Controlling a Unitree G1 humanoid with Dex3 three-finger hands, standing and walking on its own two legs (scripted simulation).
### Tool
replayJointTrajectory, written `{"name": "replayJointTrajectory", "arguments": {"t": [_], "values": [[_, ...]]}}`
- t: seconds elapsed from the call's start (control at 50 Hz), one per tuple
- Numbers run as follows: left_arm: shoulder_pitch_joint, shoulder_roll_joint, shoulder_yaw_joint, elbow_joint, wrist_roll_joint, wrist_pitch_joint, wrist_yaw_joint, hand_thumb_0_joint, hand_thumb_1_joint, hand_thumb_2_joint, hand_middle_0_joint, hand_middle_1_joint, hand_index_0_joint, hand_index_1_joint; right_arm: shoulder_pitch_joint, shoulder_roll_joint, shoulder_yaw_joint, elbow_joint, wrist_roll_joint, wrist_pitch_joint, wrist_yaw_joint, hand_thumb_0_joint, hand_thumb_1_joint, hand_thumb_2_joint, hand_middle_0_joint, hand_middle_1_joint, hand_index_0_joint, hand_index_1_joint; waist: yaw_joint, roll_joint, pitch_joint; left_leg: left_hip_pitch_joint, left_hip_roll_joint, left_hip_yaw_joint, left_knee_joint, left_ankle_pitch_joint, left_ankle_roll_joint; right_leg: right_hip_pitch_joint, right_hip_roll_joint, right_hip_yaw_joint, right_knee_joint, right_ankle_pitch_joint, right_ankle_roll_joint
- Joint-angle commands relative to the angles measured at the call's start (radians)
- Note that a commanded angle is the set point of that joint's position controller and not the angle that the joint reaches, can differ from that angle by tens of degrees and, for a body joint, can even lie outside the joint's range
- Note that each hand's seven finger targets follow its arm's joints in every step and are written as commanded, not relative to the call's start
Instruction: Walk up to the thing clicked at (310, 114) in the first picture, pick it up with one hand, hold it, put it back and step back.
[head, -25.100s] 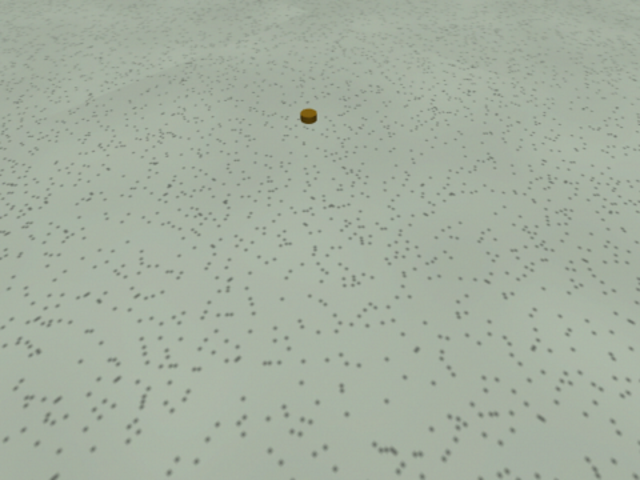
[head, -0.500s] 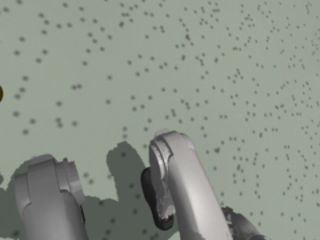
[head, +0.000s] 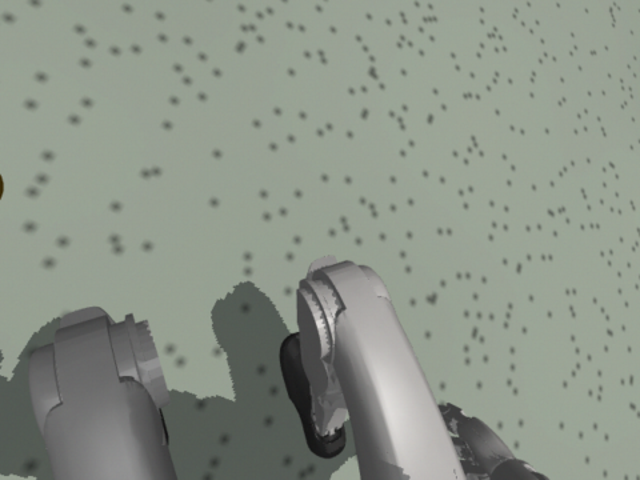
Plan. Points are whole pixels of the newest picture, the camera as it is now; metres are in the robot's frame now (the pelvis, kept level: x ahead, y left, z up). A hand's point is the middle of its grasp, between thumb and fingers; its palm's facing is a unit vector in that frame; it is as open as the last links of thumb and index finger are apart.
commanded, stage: rise first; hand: left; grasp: from above
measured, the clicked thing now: out of the picture +0.49 +0.35 -0.30
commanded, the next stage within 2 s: none
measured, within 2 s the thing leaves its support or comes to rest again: neither
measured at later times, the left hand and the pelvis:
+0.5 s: hand out of the picture +0.44 +0.40 -0.18, palm faces -0.45 -0.14 -0.88, open 14.2 cm; pelvis +0.00 +0.00 +0.00, yaw +0 degrees
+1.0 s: hand out of the picture +0.44 +0.39 -0.18, palm faces -0.46 -0.14 -0.88, open 14.2 cm; pelvis +0.00 +0.00 +0.00, yaw +0 degrees
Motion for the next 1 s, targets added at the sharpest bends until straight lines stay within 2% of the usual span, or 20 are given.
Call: {"name": "replayJointTrajectory", "arguments": {"t": [0.0,0.04,0.1,0.12,0.16,0.3,0.34,0.42,0.44,0.56,0.58,0.64,0.7,0.72,0.74,0.8,0.84,0.92,0.94,0.98], "values": [[-0.267,0.296,0.034,-0.134,-0.016,0.003,0.037,0.000,-0.601,1.049,-0.061,-1.029,-0.048,-1.042,0.205,-0.301,-0.088,0.005,0.002,-0.002,-0.011,0.000,-0.904,-0.902,0.200,0.300,0.200,0.300,-0.006,0.482,-0.665,0.582,0.022,0.106,-0.256,0.219,0.023,0.257,0.013,-0.108,-0.201,0.263,-0.096],[-0.238,0.276,0.020,-0.102,-0.017,0.005,0.032,0.000,-0.606,1.051,-0.062,-1.031,-0.048,-1.045,0.197,-0.299,-0.088,0.004,0.005,-0.001,-0.012,0.000,-0.905,-0.902,0.200,0.300,0.200,0.300,-0.004,0.463,-0.642,0.568,0.021,0.110,-0.252,0.196,0.026,0.245,0.015,-0.106,-0.209,0.244,-0.097],[-0.280,0.321,0.042,-0.172,-0.013,0.001,0.036,0.000,-0.598,1.043,-0.061,-1.034,-0.051,-1.045,0.199,-0.305,-0.083,0.001,0.001,0.003,-0.016,0.000,-0.904,-0.901,0.200,0.300,0.200,0.300,0.008,0.521,-0.696,0.598,0.020,0.117,-0.253,0.236,0.022,0.278,0.014,-0.104,-0.202,0.276,-0.096],[-0.263,0.294,0.029,-0.151,-0.014,0.005,0.032,0.000,-0.597,1.041,-0.062,-1.037,-0.052,-1.047,0.207,-0.301,-0.088,0.001,0.002,0.001,-0.013,0.000,-0.905,-0.902,0.200,0.300,0.200,0.300,0.000,0.513,-0.683,0.610,0.022,0.108,-0.256,0.242,0.020,0.258,0.012,-0.108,-0.194,0.278,-0.098],[-0.292,0.310,0.040,-0.197,-0.014,0.004,0.029,0.000,-0.602,1.046,-0.060,-1.040,-0.050,-1.052,0.205,-0.309,-0.090,0.000,0.003,0.003,-0.013,0.000,-0.905,-0.902,0.200,0.300,0.200,0.300,0.003,0.541,-0.712,0.650,0.026,0.100,-0.267,0.261,0.015,0.248,0.011,-0.112,-0.191,0.285,-0.098],[-0.232,0.271,0.018,-0.131,-0.023,0.014,0.010,0.000,-0.592,1.038,-0.063,-1.037,-0.053,-1.047,0.208,-0.303,-0.090,-0.006,0.009,0.006,-0.013,0.000,-0.903,-0.900,0.200,0.300,0.200,0.300,-0.005,0.487,-0.632,0.570,0.021,0.105,-0.269,0.202,0.022,0.235,0.011,-0.110,-0.203,0.249,-0.098],[-0.265,0.298,0.026,-0.172,-0.020,0.012,0.004,0.000,-0.593,1.046,-0.063,-1.037,-0.053,-1.048,0.207,-0.307,-0.092,-0.010,0.011,0.005,-0.014,0.000,-0.901,-0.900,0.200,0.300,0.200,0.300,-0.002,0.496,-0.659,0.587,0.022,0.106,-0.265,0.204,0.022,0.242,0.010,-0.107,-0.204,0.252,-0.099],[-0.285,0.302,0.033,-0.199,-0.033,0.001,0.004,0.000,-0.592,1.044,-0.060,-1.036,-0.051,-1.045,0.209,-0.307,-0.086,-0.014,0.012,0.010,-0.017,0.000,-0.900,-0.899,0.200,0.300,0.200,0.300,-0.003,0.479,-0.681,0.578,0.020,0.108,-0.264,0.199,0.026,0.267,0.011,-0.108,-0.213,0.251,-0.095],[-0.260,0.290,0.016,-0.155,-0.030,0.004,-0.001,0.000,-0.609,1.053,-0.062,-1.030,-0.048,-1.044,0.204,-0.302,-0.086,-0.012,0.015,0.007,-0.017,0.000,-0.904,-0.901,0.200,0.300,0.200,0.300,-0.004,0.478,-0.655,0.572,0.020,0.110,-0.258,0.197,0.026,0.251,0.011,-0.104,-0.212,0.249,-0.097],[-0.265,0.276,0.015,-0.152,-0.024,-0.002,0.003,0.000,-0.598,1.047,-0.061,-1.030,-0.050,-1.041,0.218,-0.302,-0.085,-0.006,0.013,0.009,-0.016,0.000,-0.902,-0.900,0.200,0.300,0.200,0.300,-0.015,0.473,-0.663,0.577,0.020,0.101,-0.263,0.222,0.023,0.254,0.012,-0.113,-0.205,0.266,-0.097],[-0.259,0.272,0.008,-0.156,-0.018,-0.001,0.002,0.000,-0.611,1.059,-0.061,-1.026,-0.046,-1.042,0.218,-0.298,-0.084,-0.005,0.012,0.009,-0.015,0.000,-0.902,-0.900,0.200,0.300,0.200,0.300,-0.010,0.477,-0.660,0.588,0.020,0.110,-0.259,0.229,0.025,0.264,0.013,-0.108,-0.215,0.271,-0.095],[-0.283,0.311,0.033,-0.189,-0.020,-0.001,0.007,0.000,-0.605,1.053,-0.064,-1.028,-0.050,-1.042,0.209,-0.307,-0.085,-0.015,0.018,0.011,-0.017,0.000,-0.903,-0.900,0.200,0.300,0.200,0.300,0.005,0.515,-0.689,0.616,0.023,0.101,-0.268,0.235,0.019,0.242,0.010,-0.110,-0.196,0.270,-0.101],[-0.274,0.294,0.031,-0.186,-0.016,0.002,0.010,0.000,-0.598,1.047,-0.063,-1.028,-0.051,-1.040,0.209,-0.307,-0.087,-0.016,0.015,0.011,-0.017,0.000,-0.901,-0.899,0.200,0.300,0.200,0.300,0.001,0.522,-0.693,0.615,0.021,0.106,-0.268,0.235,0.019,0.243,0.009,-0.111,-0.197,0.271,-0.100],[-0.274,0.304,0.035,-0.198,-0.017,0.003,0.011,0.000,-0.598,1.043,-0.063,-1.026,-0.052,-1.037,0.204,-0.305,-0.088,-0.017,0.019,0.014,-0.018,0.000,-0.901,-0.899,0.200,0.300,0.200,0.300,0.012,0.533,-0.701,0.618,0.020,0.111,-0.273,0.236,0.018,0.246,0.009,-0.108,-0.196,0.270,-0.101],[-0.263,0.283,0.020,-0.178,-0.014,0.010,0.007,0.000,-0.608,1.056,-0.064,-1.021,-0.048,-1.037,0.205,-0.299,-0.089,-0.016,0.020,0.012,-0.017,0.000,-0.901,-0.900,0.200,0.300,0.200,0.300,0.005,0.533,-0.683,0.620,0.020,0.109,-0.270,0.239,0.019,0.234,0.008,-0.106,-0.196,0.273,-0.101],[-0.265,0.283,0.020,-0.169,-0.024,0.015,0.008,0.000,-0.581,1.030,-0.062,-1.037,-0.057,-1.042,0.209,-0.299,-0.089,-0.018,0.020,0.016,-0.018,0.000,-0.899,-0.898,0.200,0.300,0.200,0.300,-0.001,0.482,-0.679,0.560,0.017,0.121,-0.256,0.219,0.029,0.258,0.012,-0.103,-0.215,0.269,-0.096],[-0.267,0.252,-0.006,-0.150,-0.027,0.017,0.000,0.000,-0.584,1.031,-0.063,-1.034,-0.057,-1.041,0.213,-0.295,-0.087,-0.015,0.020,0.014,-0.019,0.000,-0.900,-0.899,0.200,0.300,0.200,0.300,-0.016,0.454,-0.644,0.534,0.016,0.120,-0.257,0.194,0.032,0.249,0.012,-0.102,-0.221,0.254,-0.096],[-0.274,0.285,0.011,-0.156,-0.032,0.011,-0.003,0.000,-0.583,1.040,-0.069,-1.024,-0.059,-1.034,0.210,-0.305,-0.085,-0.022,0.019,0.013,-0.025,0.000,-0.896,-0.897,0.200,0.300,0.200,0.300,-0.007,0.446,-0.656,0.543,0.016,0.115,-0.263,0.180,0.030,0.259,0.010,-0.105,-0.221,0.239,-0.095],[-0.267,0.275,0.001,-0.124,-0.033,0.011,-0.007,0.000,-0.578,1.031,-0.071,-1.030,-0.063,-1.037,0.214,-0.305,-0.084,-0.021,0.019,0.011,-0.024,0.000,-0.898,-0.898,0.200,0.300,0.200,0.300,-0.017,0.451,-0.624,0.538,0.016,0.110,-0.269,0.165,0.027,0.242,0.007,-0.106,-0.216,0.225,-0.098],[-0.293,0.277,-0.001,-0.162,-0.027,0.002,-0.009,0.000,-0.592,1.046,-0.068,-1.029,-0.056,-1.040,0.211,-0.306,-0.081,-0.019,0.018,0.010,-0.027,0.000,-0.898,-0.898,0.200,0.300,0.200,0.300,-0.018,0.474,-0.658,0.574,0.019,0.103,-0.273,0.168,0.024,0.241,0.009,-0.111,-0.213,0.226,-0.097]]}}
